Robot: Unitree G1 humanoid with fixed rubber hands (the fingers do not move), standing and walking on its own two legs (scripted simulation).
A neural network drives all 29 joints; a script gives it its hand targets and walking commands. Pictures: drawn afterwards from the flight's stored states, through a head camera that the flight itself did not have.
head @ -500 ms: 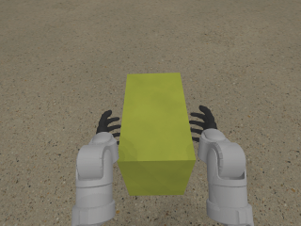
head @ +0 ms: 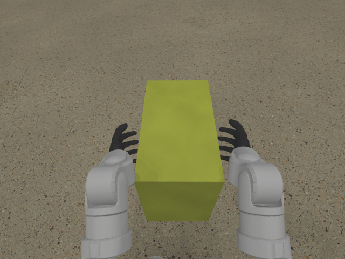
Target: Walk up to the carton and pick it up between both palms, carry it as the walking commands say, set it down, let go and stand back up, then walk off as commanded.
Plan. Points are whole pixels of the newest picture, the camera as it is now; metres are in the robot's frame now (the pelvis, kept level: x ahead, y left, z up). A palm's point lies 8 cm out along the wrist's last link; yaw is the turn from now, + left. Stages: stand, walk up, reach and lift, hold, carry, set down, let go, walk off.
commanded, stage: carry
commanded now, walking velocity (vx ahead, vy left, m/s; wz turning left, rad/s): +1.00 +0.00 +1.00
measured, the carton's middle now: (177, 150) +0.40 -0.01 +0.01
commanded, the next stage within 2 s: none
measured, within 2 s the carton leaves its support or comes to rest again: neither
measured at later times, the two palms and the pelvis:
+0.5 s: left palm (99, 57) +0.71 +0.22 +0.13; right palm (163, 36) +0.84 +0.00 +0.12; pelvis +0.50 -0.04 +0.03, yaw +33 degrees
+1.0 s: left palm (56, 21) +1.04 +0.46 +0.14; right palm (95, 3) +1.25 +0.34 +0.13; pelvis +0.98 +0.13 +0.04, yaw +60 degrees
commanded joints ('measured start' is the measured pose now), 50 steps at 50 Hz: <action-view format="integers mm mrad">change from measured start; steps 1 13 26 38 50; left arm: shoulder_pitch -272 -339 -218 -206 -312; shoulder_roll -960 -1040 -903 -1008 -922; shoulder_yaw -426 -495 -434 -430 -442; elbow -115 -190 -167 -159 -196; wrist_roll -322 -305 -312 -308 -356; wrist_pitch -37 -96 -47 -111 -80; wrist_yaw -206 -189 -206 -211 -217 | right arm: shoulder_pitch -318 -296 -293 -292 -301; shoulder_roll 1023 1064 973 1045 1007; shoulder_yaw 506 522 512 550 507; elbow -78 -88 -103 -140 -94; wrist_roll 365 409 355 395 331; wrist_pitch -9 -56 -34 -74 -89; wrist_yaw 178 245 173 223 173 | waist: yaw -43 102 -72 82 26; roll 119 21 -64 -305 -271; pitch -535 -453 -492 -559 -318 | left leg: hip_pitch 999 -676 959 -380 4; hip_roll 507 164 94 51 -61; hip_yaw -1108 -240 -207 -179 211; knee -157 723 -228 539 90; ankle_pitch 375 -344 444 -393 63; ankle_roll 247 -185 47 -207 -149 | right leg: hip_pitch -938 678 -465 565 263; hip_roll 105 -341 75 -307 -36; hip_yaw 447 467 33 511 -127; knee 589 -699 334 -879 -743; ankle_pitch -448 838 555 372 1642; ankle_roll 7 -171 29 -76 79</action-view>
